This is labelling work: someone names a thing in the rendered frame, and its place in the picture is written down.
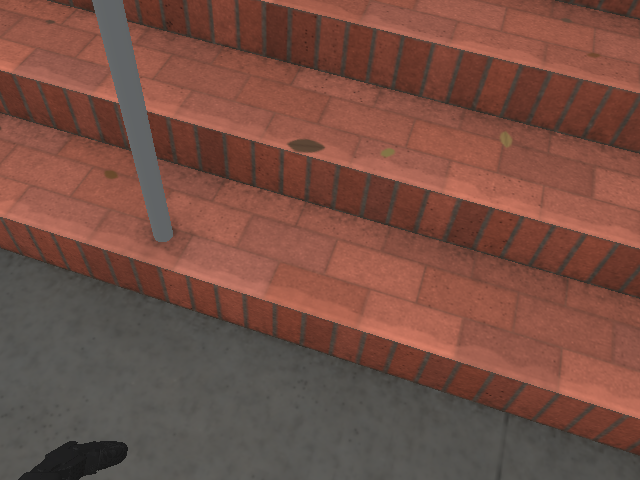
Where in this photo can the left robot hand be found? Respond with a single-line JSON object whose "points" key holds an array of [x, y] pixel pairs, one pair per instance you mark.
{"points": [[71, 461]]}

